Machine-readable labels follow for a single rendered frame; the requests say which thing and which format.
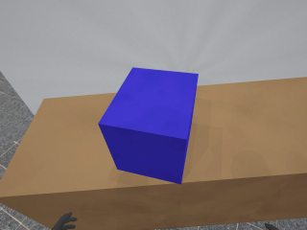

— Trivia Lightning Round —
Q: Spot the robot left hand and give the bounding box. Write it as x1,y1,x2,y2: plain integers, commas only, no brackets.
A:
51,212,77,230

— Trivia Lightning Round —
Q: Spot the carton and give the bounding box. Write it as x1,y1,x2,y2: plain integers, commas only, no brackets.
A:
98,67,199,185

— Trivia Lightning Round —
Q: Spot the pedestal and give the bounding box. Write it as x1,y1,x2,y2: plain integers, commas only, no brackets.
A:
0,77,307,230

